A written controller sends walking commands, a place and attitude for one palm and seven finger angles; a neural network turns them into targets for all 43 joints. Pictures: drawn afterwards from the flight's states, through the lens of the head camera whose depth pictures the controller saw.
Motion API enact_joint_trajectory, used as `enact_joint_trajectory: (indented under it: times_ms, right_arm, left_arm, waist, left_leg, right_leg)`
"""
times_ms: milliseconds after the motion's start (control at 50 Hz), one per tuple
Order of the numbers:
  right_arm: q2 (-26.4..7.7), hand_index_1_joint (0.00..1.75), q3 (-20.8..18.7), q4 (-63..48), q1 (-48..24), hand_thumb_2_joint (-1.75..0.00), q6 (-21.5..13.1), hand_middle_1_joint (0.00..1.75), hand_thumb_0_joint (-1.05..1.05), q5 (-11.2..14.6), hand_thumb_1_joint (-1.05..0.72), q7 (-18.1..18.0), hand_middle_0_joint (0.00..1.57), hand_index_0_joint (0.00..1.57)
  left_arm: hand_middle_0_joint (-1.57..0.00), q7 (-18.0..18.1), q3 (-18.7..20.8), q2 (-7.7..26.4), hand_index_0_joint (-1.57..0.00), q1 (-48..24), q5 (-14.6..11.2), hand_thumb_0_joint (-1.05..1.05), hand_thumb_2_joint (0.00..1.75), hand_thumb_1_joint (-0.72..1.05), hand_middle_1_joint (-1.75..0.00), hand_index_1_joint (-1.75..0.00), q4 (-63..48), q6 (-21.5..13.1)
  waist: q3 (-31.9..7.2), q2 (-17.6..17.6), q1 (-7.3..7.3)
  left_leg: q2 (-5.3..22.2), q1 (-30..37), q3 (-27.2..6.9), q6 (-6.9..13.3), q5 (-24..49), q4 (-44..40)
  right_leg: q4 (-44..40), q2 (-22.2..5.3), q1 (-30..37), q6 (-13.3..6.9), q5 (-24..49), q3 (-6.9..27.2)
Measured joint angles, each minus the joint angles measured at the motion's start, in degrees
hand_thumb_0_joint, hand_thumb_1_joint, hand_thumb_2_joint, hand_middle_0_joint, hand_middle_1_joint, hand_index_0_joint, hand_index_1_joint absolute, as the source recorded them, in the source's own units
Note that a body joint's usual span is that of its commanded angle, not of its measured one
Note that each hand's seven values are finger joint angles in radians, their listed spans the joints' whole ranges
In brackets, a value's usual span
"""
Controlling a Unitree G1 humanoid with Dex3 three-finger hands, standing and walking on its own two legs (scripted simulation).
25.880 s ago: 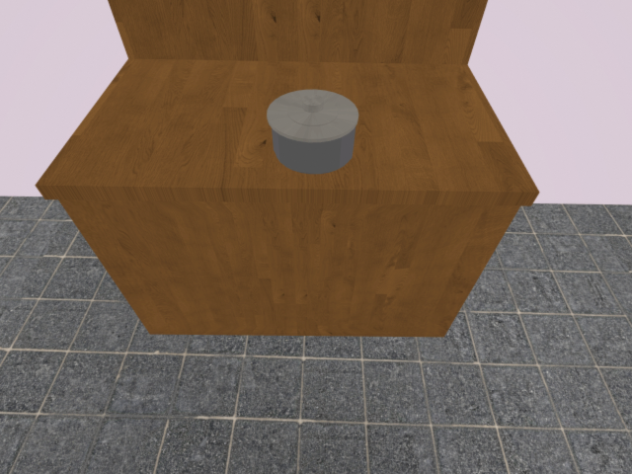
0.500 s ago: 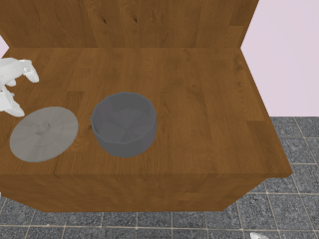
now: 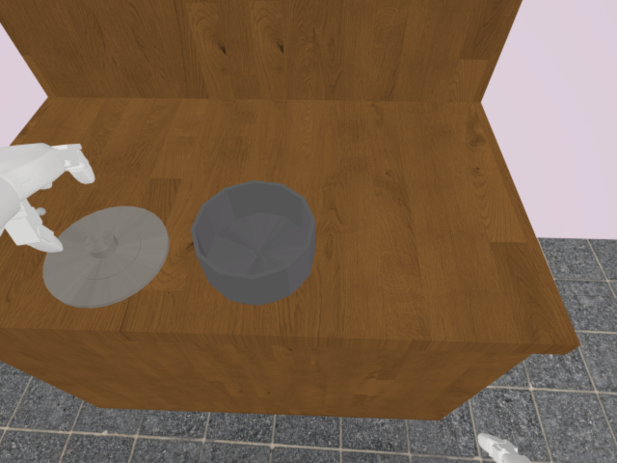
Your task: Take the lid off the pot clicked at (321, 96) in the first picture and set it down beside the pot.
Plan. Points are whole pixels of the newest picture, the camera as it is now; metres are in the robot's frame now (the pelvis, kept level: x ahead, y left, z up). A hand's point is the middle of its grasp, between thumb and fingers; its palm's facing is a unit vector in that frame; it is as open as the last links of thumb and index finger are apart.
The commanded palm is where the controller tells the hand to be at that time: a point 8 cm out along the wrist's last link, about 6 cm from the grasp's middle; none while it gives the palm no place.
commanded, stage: draw the hand back to the body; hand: left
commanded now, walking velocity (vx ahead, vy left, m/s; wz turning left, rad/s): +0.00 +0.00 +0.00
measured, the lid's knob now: (101, 244) +0.43 +0.35 -0.01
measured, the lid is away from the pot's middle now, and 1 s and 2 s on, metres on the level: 0.25 0.25 0.25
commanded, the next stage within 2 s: step back with the hand held close in 1.82 s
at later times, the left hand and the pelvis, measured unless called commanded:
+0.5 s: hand (78, 188) +0.37 +0.27 +0.17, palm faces +0.48 -0.82 -0.31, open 10.2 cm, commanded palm +0.31 +0.30 +0.19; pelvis +0.03 -0.03 +0.01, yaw -2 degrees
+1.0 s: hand (70, 249) +0.29 +0.25 +0.17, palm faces +0.49 -0.82 -0.30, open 7.9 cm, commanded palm +0.24 +0.27 +0.18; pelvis +0.02 -0.04 +0.01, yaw -2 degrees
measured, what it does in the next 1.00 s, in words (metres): stands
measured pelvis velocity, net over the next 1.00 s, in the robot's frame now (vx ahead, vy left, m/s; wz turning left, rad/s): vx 0.02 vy -0.04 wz -0.03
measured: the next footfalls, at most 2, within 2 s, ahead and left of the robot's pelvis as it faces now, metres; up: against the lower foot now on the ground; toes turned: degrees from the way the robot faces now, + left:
none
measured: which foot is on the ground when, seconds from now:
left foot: down 0.00-1.00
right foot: down 0.00-1.00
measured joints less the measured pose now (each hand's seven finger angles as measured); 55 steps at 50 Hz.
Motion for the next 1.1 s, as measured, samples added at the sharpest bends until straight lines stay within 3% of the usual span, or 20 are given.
enact_joint_trajectory:
  times_ms: [60, 80, 120, 140, 160, 200, 260, 340, 500, 680, 1100]
  right_arm:
    - [0.31, 0.3, 0.29, -0.45, -1.01, -0.9, -0.26, 0.3, 0.01, -0.11, -0.91, 0.01, 0.21, 0.2]
    - [0.53, 0.3, 0.1, -1.22, -0.76, -0.9, -0.98, 0.3, 0.01, 0.05, -0.91, -0.42, 0.21, 0.2]
    - [1.05, 0.3, 0.64, -2.25, 0.03, -0.9, -3.74, 0.3, 0.01, 0.12, -0.91, -1.6, 0.21, 0.2]
    - [1.41, 0.3, 1.38, -2.07, 0.05, -0.9, -5.04, 0.3, 0.01, 0.03, -0.91, -2.07, 0.21, 0.2]
    - [1.85, 0.3, 2.15, -1.68, 0.0, -0.9, -6.17, 0.3, 0.01, -0.11, -0.91, -2.49, 0.21, 0.2]
    - [2.82, 0.3, 3.29, -0.68, -0.07, -0.9, -8.35, 0.3, 0.01, -0.63, -0.91, -3.1, 0.21, 0.2]
    - [3.84, 0.3, 3.84, 0.38, -0.01, -0.9, -11.47, 0.3, 0.01, -1.7, -0.9, -3.39, 0.21, 0.2]
    - [3.78, 0.3, 3.03, 1.3, 0.73, -0.9, -14.29, 0.3, 0.01, -2.53, -0.9, -2.92, 0.21, 0.2]
    - [1.53, 0.3, 0.7, 3.34, 1.16, -0.9, -15.35, 0.3, 0.01, -2.99, -0.9, -1.96, 0.21, 0.2]
    - [0.58, 0.3, -0.54, 4.03, -0.41, -0.9, -15.55, 0.3, 0.01, -2.92, -0.91, -1.85, 0.21, 0.2]
    - [3.38, 0.3, 1.32, 2.48, -2.86, -0.9, -17.55, 0.3, 0.01, -3.77, -0.9, -1.75, 0.21, 0.2]
  left_arm:
    - [-0.32, -0.25, -0.81, -0.67, -0.32, 1.24, -0.26, 0.0, 0.51, 0.06, -0.94, -0.94, -1.96, 0.89]
    - [-0.32, 1.56, -0.05, -1.89, -0.32, 1.55, -7.48, 0.0, 0.51, 0.06, -0.94, -0.94, -2.11, 1.36]
    - [-0.32, 9.15, 2.51, -6.33, -0.32, 3.29, -23.78, 0.0, 0.51, 0.05, -0.94, -0.94, -3.48, 1.12]
    - [-0.32, 12.98, 4.05, -8.72, -0.32, 4.54, -30.24, 0.0, 0.51, 0.05, -0.94, -0.94, -4.31, 0.63]
    - [-0.32, 16.37, 5.35, -10.99, -0.32, 5.5, -35.12, 0.0, 0.51, 0.05, -0.94, -0.94, -5.03, 0.44]
    - [-0.32, 21.74, 7.62, -14.88, -0.32, 6.65, -40.94, 0.0, 0.51, 0.05, -0.94, -0.94, -6.52, 0.83]
    - [-0.32, 27.18, 11.07, -18.28, -0.32, 8.95, -44.72, 0.0, 0.52, 0.06, -0.93, -0.93, -9.99, 1.63]
    - [-0.31, 30.76, 13.29, -20.33, -0.31, 12.57, -47.79, 0.0, 0.53, 0.1, -0.9, -0.9, -14.19, 2.11]
    - [-0.29, 31.94, 15.62, -21.96, -0.29, 20.87, -50.02, 0.01, 0.6, 0.23, -0.8, -0.8, -23.06, 3.39]
    - [-0.26, 32.07, 15.76, -24.17, -0.26, 27.96, -50.97, 0.01, 0.68, 0.41, -0.66, -0.66, -30.09, 4.38]
    - [-0.21, 32.21, 13.95, -28.06, -0.21, 38.77, -51.91, 0.02, 0.87, 0.83, -0.34, -0.34, -40.77, 4.17]
  waist:
    - [0.24, 0.03, 0.69]
    - [0.88, 0.12, 1.2]
    - [2.34, -0.05, 2.41]
    - [2.69, -0.44, 2.72]
    - [2.85, -0.94, 2.9]
    - [3.02, -1.94, 2.9]
    - [3.31, -2.64, 2.34]
    - [3.05, -2.15, 1.97]
    - [2.72, -0.39, 2.21]
    - [2.42, 0.9, 3.32]
    - [2.42, 0.73, 4.84]
  left_leg:
    - [-0.13, 0.63, -0.06, 0.01, 0.3, -0.42]
    - [-0.15, 1.39, -0.08, -0.05, 0.41, -0.7]
    - [-0.17, 3.71, 0.2, -0.24, 0.53, -1.65]
    - [-0.12, 4.78, 0.47, -0.33, 0.54, -2.18]
    - [-0.01, 5.69, 0.69, -0.43, 0.55, -2.67]
    - [0.35, 7.24, 0.83, -0.71, 0.52, -3.47]
    - [1.15, 9.51, 1.02, -1.26, 0.31, -4.47]
    - [1.89, 11.48, 1.3, -1.73, -0.22, -5.31]
    - [2.8, 13.25, 1.18, -2.41, -0.72, -6.5]
    - [3.35, 14.58, 0.87, -2.93, -0.46, -7.6]
    - [2.89, 15.94, 1.16, -2.98, 0.24, -6.87]
  right_leg:
    - [-0.27, -0.12, 0.6, -0.06, 0.17, -0.07]
    - [-0.32, -0.11, 1.28, -0.64, 0.09, -0.12]
    - [-0.3, -0.1, 3.0, -1.84, -0.33, 0.12]
    - [-0.33, -0.08, 3.69, -1.78, -0.49, 0.38]
    - [-0.42, 0.0, 4.3, -1.43, -0.59, 0.59]
    - [-0.84, 0.33, 5.58, -0.83, -0.62, 0.69]
    - [-1.7, 1.1, 7.6, -0.78, -0.65, 0.75]
    - [-2.07, 1.77, 9.17, -0.56, -1.21, 0.89]
    - [-1.91, 2.57, 10.33, -0.59, -2.52, 0.58]
    - [-1.78, 3.06, 11.22, -1.15, -3.06, 0.13]
    - [-0.5, 2.64, 12.2, -1.21, -2.54, 0.56]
